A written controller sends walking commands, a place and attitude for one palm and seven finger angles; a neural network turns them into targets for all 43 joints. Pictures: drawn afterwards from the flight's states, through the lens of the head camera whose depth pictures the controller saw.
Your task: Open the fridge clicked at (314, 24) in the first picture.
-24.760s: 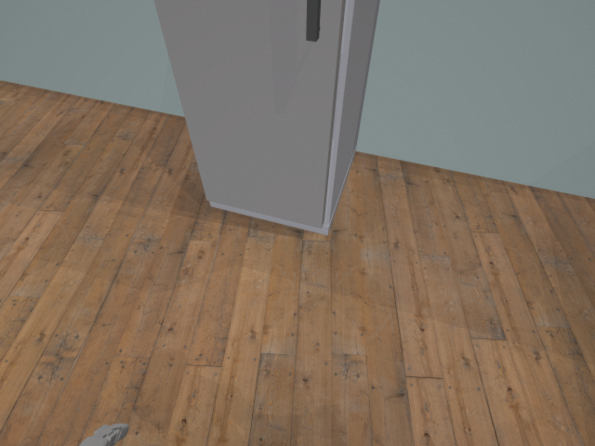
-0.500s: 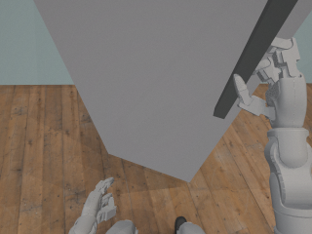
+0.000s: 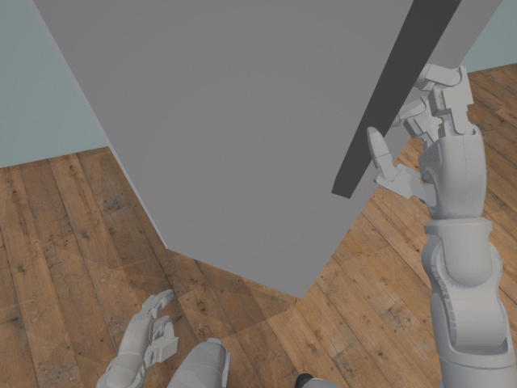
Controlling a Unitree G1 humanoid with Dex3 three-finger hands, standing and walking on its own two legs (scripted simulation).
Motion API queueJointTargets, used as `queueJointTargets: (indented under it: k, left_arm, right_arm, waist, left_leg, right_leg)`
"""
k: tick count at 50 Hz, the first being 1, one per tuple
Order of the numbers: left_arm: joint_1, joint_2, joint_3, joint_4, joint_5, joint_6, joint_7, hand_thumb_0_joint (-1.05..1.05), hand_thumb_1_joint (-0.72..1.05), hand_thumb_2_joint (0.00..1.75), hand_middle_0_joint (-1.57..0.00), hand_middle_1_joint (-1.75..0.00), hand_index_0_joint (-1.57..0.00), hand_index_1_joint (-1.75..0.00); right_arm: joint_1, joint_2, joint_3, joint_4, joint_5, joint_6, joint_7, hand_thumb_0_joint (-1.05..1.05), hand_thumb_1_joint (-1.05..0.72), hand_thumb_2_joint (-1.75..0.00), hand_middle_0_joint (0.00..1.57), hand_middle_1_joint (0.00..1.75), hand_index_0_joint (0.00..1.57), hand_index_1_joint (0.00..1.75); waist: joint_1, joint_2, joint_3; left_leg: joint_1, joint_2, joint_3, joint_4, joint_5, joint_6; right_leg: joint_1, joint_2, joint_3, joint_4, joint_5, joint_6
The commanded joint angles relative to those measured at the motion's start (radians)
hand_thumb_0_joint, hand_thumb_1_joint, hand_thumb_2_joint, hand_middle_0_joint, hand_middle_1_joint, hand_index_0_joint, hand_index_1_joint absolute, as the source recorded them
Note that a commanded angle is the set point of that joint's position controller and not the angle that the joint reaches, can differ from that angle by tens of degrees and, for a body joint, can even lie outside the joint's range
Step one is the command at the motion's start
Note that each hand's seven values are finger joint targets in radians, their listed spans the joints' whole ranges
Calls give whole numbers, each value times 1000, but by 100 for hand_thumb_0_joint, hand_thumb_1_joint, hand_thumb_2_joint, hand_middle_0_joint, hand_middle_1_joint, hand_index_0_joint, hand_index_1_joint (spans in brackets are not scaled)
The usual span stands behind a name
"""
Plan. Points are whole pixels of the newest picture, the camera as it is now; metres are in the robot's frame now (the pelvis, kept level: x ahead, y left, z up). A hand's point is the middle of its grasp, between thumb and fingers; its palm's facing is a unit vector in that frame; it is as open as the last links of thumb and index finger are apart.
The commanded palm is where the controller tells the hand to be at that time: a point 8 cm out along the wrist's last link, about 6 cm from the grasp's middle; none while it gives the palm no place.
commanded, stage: walk backward, drawing the door open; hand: right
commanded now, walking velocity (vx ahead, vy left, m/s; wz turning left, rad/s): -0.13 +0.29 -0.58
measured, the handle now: (394, 76) +0.39 -0.08 +0.27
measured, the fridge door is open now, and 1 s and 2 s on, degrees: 38 68 62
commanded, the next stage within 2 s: stop walking and hold the door back in 0.62 s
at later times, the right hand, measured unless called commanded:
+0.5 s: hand (296, 283) +0.20 +0.00 +0.20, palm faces +0.32 +0.90 -0.29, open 8.4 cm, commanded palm +0.15 -0.04 +0.21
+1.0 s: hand (178, 370) +0.13 +0.08 +0.21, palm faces +0.71 +0.69 -0.17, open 8.0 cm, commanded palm +0.11 +0.03 +0.20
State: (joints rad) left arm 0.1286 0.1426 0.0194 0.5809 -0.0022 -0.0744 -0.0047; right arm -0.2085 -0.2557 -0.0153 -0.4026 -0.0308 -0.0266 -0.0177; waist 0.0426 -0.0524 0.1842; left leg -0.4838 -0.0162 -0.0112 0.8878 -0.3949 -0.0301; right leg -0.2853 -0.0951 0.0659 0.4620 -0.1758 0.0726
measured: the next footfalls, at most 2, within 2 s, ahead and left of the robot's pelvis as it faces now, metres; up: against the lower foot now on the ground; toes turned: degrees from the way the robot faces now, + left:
left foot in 0.08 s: +0.05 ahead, +0.18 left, +0.00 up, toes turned -3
right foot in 0.36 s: -0.05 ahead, +0.01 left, +0.00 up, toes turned -25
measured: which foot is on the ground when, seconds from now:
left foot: up 0.00-0.06, down 0.08-0.36, up 0.38-0.58, down 0.60-1.00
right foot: down 0.00-0.08, up 0.10-0.34, down 0.36-0.60, up 0.62-1.00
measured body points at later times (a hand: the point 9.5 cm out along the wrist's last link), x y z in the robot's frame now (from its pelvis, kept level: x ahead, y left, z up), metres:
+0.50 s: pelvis -0.04 +0.20 -0.01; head +0.02 +0.19 +0.44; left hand +0.21 +0.34 -0.10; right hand +0.18 -0.05 +0.22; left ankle +0.03 +0.28 -0.68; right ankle -0.08 +0.03 -0.74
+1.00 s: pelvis -0.04 +0.40 +0.01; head -0.04 +0.39 +0.46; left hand +0.27 +0.45 -0.07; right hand +0.09 +0.05 +0.22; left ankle +0.07 +0.38 -0.74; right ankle -0.16 +0.35 -0.70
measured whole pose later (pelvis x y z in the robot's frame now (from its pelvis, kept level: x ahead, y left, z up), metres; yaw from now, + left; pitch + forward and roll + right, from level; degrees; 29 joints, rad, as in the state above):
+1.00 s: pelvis -0.04 +0.40 +0.01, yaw -40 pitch +0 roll -4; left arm 0.12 0.25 -0.02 0.62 -0.01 0.00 0.06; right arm -0.30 -0.24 0.02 -0.06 0.03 -0.07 -0.10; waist -0.06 0.09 0.02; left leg -0.31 0.08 0.24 0.36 -0.07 0.10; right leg -0.21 0.07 -0.08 0.67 -0.53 -0.02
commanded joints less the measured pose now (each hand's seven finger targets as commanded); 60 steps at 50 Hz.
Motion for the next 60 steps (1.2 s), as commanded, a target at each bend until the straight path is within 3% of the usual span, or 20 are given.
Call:
queueJointTargets:
  k: [1,3,5,15,16,18,19,22,25,28,30,32,36,40,47,51,53,54,57,60]
  left_arm:
    - [-105,136,42,-150,-24,-56,12,0,90,90,-20,-30,-20,-30]
    - [-90,109,27,-141,-40,-52,22,0,90,90,-20,-30,-20,-30]
    - [-133,99,29,-153,-26,-47,43,0,90,90,-20,-30,-20,-30]
    - [-49,76,6,-166,19,-44,69,0,90,90,-20,-30,-20,-30]
    - [-13,91,21,-168,14,-46,69,0,90,90,-20,-30,-20,-30]
    - [-28,168,61,-197,22,-50,60,0,90,90,-20,-30,-20,-30]
    - [-27,189,66,-189,17,-46,37,0,90,90,-20,-30,-20,-30]
    - [-98,168,70,-129,21,-67,39,0,90,90,-20,-30,-20,-30]
    - [-68,161,70,-123,-5,-72,27,0,90,90,-20,-30,-20,-30]
    - [-92,156,57,-150,-34,-63,27,0,90,90,-20,-30,-20,-30]
    - [-94,98,33,-156,-40,-50,30,0,90,90,-20,-30,-20,-30]
    - [-125,115,58,-147,-23,-61,47,0,90,90,-20,-30,-20,-30]
    - [-131,80,19,-134,10,-27,66,0,90,90,-20,-30,-20,-30]
    - [-72,117,-7,-119,6,-21,84,0,90,90,-20,-30,-20,-30]
    - [-57,178,-21,-98,-9,27,73,0,90,90,-20,-30,-20,-30]
    - [-8,185,-13,-69,-23,58,58,0,90,90,-20,-30,-20,-30]
    - [10,227,-2,-61,-27,48,59,0,90,90,-20,-30,-20,-30]
    - [-50,242,6,-71,-13,31,54,0,90,90,-20,-30,-20,-30]
    - [1,235,34,-30,-39,45,51,0,90,90,-20,-30,-20,-30]
    - [42,218,12,-5,-41,31,93,0,90,90,-20,-30,-20,-30]
  right_arm:
    - [-239,-44,-66,-351,65,-153,-16,0,-90,-90,45,140,45,140]
    - [-265,-80,-74,-348,67,-147,-24,0,-90,-90,45,140,45,140]
    - [-202,-183,-192,-370,59,-144,-39,0,-90,-90,45,140,45,140]
    - [-90,-32,-32,-436,53,-157,-37,0,-90,-90,45,140,45,140]
    - [-112,-25,-11,-440,53,-155,-37,0,-90,-90,45,140,45,140]
    - [-121,-11,14,-443,53,-169,-22,0,-90,-90,45,140,45,140]
    - [-141,-41,-20,-397,23,-178,-11,0,-90,-90,45,140,45,140]
    - [-169,-92,-97,-439,23,-193,4,0,-90,-90,45,140,45,140]
    - [-126,-18,-60,-379,55,-155,4,0,-90,-90,45,140,45,140]
    - [-120,-57,-101,-360,68,-141,-12,0,-90,-90,45,140,45,140]
    - [-154,-171,-177,-401,64,-141,-25,0,-90,-90,45,140,45,140]
    - [-79,-223,-262,-422,68,-125,-46,0,-90,-90,45,140,45,140]
    - [-12,-155,-215,-449,70,-150,-48,0,-90,-90,45,140,45,140]
    - [-152,-118,-170,-160,73,-105,-98,0,-90,-90,45,140,45,140]
    - [-536,-123,-67,138,64,-116,-120,0,-90,-90,45,140,45,140]
    - [-682,-143,-66,350,78,-127,-115,0,-90,-90,45,140,45,140]
    - [-808,-121,-33,442,96,-139,-100,0,-90,-90,45,140,45,140]
    - [-910,-117,-50,536,111,-114,-104,0,-90,-90,45,140,45,140]
    - [-978,-256,-167,721,60,-131,-70,0,-90,-90,45,140,45,140]
    - [-1071,-85,-25,912,75,-107,-47,0,-90,-90,45,140,45,140]
  waist:
    - [-30,-136,-435]
    - [-24,96,-432]
    - [-74,401,-420]
    - [-26,209,-444]
    - [6,149,-472]
    - [3,-155,-453]
    - [-3,-33,-408]
    - [-29,-92,-345]
    - [-33,-136,-385]
    - [-41,-136,-380]
    - [-44,286,-386]
    - [-87,447,-406]
    - [-65,208,-393]
    - [-67,243,-483]
    - [-83,196,-455]
    - [-33,226,-451]
    - [2,-141,-387]
    - [-9,-403,-365]
    - [-64,37,-308]
    - [-58,-47,-279]
  left_leg:
    - [402,-5,32,-315,83,-27]
    - [455,78,26,-568,245,-14]
    - [322,371,-150,-603,316,175]
    - [396,261,108,-352,658,191]
    - [293,231,124,-222,625,156]
    - [-210,43,103,151,-102,-4]
    - [-242,43,6,259,-209,-3]
    - [-193,93,-127,236,-55,-7]
    - [189,40,-28,-76,43,-9]
    - [422,-6,77,-323,110,-38]
    - [406,185,-44,-621,141,30]
    - [280,401,-297,-651,100,204]
    - [454,314,7,-512,464,220]
    - [517,380,-132,-577,559,168]
    - [533,399,-211,-705,271,105]
    - [342,267,-40,-760,-108,-22]
    - [104,18,166,-338,-88,-120]
    - [100,-38,88,299,-100,-48]
    - [-168,36,-48,371,-27,11]
    - [14,59,57,42,3,3]
  right_leg:
    - [6,-181,156,-36,207,-171]
    - [-17,-26,31,142,-9,-101]
    - [-187,109,-86,686,-440,-55]
    - [7,59,-227,89,-203,-48]
    - [176,33,-198,-48,-50,-59]
    - [556,-437,434,-126,805,-272]
    - [542,-476,435,-95,885,-317]
    - [290,-405,349,-70,520,-296]
    - [76,-233,70,-64,266,-170]
    - [-57,-155,42,-27,-55,-144]
    - [-129,85,-138,363,-336,-53]
    - [-220,105,-53,890,-521,-45]
    - [-242,66,-152,796,-425,-23]
    - [-172,110,-119,575,-382,-52]
    - [-61,148,-117,190,-361,-95]
    - [189,179,-216,-94,-314,-128]
    - [274,-62,38,-335,-447,-274]
    - [47,-306,307,-281,-410,-399]
    - [113,-241,193,-223,-375,-325]
    - [56,-171,104,-191,-285,-285]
